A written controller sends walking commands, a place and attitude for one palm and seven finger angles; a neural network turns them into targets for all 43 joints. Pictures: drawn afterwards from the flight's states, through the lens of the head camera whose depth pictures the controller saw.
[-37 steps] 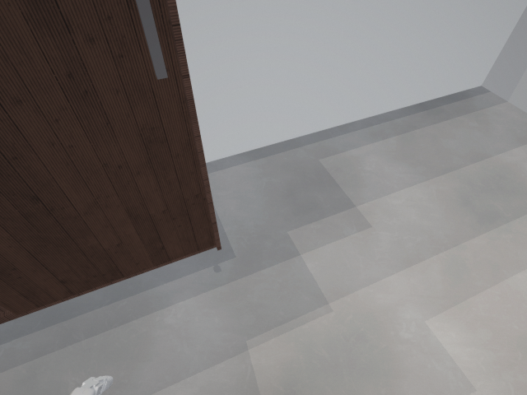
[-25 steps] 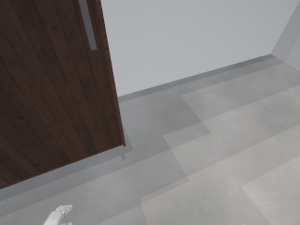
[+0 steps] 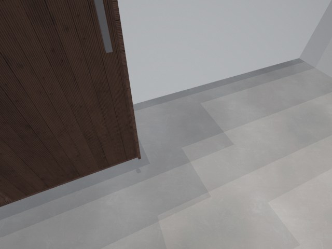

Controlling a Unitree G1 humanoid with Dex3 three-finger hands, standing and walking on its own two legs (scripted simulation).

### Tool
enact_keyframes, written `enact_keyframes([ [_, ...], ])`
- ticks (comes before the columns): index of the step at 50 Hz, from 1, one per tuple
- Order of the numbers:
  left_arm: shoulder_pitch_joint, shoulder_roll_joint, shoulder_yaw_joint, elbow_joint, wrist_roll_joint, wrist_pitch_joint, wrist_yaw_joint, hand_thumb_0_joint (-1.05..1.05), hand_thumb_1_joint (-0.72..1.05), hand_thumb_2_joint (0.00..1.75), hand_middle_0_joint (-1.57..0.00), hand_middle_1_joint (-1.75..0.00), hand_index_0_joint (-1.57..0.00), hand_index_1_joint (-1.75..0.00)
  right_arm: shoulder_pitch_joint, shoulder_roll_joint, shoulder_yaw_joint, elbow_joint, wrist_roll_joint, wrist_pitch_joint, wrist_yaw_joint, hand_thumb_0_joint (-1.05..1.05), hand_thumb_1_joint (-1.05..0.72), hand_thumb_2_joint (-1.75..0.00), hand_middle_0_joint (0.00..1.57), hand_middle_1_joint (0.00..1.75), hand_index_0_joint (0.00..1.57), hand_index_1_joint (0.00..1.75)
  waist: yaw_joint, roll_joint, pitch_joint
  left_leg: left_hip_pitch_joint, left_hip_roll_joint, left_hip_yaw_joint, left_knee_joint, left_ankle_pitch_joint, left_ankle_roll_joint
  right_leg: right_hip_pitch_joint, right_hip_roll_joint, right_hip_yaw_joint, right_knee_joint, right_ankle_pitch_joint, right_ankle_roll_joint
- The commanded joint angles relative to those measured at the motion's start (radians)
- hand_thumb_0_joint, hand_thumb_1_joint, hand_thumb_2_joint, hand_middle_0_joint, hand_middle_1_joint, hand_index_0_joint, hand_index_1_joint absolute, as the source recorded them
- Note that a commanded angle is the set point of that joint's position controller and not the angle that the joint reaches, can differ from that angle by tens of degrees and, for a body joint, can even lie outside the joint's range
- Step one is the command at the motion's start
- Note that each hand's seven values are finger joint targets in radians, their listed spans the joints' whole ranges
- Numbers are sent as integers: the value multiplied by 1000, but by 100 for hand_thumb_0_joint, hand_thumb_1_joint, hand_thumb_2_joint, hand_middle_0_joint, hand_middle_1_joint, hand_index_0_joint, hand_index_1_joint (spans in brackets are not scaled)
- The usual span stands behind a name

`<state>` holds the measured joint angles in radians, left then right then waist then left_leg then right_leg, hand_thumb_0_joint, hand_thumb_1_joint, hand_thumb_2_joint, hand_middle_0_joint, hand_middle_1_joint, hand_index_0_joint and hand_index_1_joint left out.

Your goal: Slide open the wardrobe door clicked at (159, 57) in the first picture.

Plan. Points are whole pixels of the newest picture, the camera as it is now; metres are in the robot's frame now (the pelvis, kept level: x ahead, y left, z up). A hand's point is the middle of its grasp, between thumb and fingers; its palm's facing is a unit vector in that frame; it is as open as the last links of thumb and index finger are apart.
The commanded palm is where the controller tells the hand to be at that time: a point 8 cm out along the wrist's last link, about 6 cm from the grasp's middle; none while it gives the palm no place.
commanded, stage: stand and wait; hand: right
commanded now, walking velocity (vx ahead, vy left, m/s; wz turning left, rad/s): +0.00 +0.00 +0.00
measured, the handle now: (98, 7) +0.76 +0.27 +0.24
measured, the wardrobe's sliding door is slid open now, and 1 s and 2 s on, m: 0.00 0.00 0.00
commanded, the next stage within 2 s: look at it before walking up in 0.12 s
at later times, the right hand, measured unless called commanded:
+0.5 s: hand out of the picture +0.07 -0.24 -0.16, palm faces -0.03 +0.95 -0.32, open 7.4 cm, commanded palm none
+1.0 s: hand out of the picture +0.07 -0.23 -0.17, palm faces -0.05 +0.95 -0.31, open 7.4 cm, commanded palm none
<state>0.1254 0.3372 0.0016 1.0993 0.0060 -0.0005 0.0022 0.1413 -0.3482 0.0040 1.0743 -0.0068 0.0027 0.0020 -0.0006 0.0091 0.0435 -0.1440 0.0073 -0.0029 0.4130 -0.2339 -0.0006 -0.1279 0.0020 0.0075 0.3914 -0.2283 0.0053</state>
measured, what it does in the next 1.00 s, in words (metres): stands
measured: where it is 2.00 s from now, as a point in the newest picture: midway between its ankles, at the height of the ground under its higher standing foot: outside the picture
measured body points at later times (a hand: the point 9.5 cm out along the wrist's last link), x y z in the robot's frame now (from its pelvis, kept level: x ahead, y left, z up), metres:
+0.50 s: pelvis -0.01 +0.00 +0.00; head +0.00 +0.00 +0.45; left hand +0.07 +0.30 -0.13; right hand +0.08 -0.29 -0.13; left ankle -0.01 +0.12 -0.74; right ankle -0.01 -0.12 -0.74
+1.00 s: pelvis -0.01 +0.00 +0.00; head +0.01 +0.00 +0.45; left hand +0.08 +0.29 -0.14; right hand +0.07 -0.28 -0.14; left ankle +0.00 +0.12 -0.74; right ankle -0.01 -0.12 -0.74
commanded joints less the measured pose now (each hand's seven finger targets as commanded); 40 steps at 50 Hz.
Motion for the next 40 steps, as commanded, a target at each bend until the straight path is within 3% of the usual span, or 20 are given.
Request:
enact_keyframes([
  [1,-68,201,35,-65,3,-30,10,0,90,90,-20,-30,-20,-30,-58,-198,-42,-61,-2,-30,-14,0,-90,-90,20,30,20,30,-4,-3,-65,12,120,-107,-81,135,35,-17,-109,86,-68,127,-32],
  [13,-55,194,34,-53,4,-29,8,0,90,90,-20,-30,-20,-30,-62,-195,-42,-58,-4,-31,-14,0,-90,-90,20,30,20,30,-2,4,-56,1,117,-110,-99,99,35,-24,-110,90,-77,113,-28],
  [17,-56,198,33,-52,5,-33,10,0,90,90,-20,-30,-20,-30,-60,-194,-43,-58,-3,-31,-13,0,-90,-90,20,30,20,30,-2,-17,-70,7,114,-109,-90,126,34,-14,-114,90,-78,134,-27],
  [23,-52,195,33,-54,3,-31,9,0,90,90,-20,-30,-20,-30,-58,-194,-43,-57,-4,-33,-13,0,-90,-90,20,30,20,30,-3,3,-76,18,117,-106,-96,126,34,-16,-114,91,-77,133,-27],
  [40,-59,199,33,-51,2,-33,12,0,90,90,-20,-30,-20,-30,-50,-196,-42,-51,-3,-34,-14,0,-90,-90,20,30,20,30,-4,-10,-84,32,121,-100,-93,199,34,12,-118,91,-79,187,-26],
])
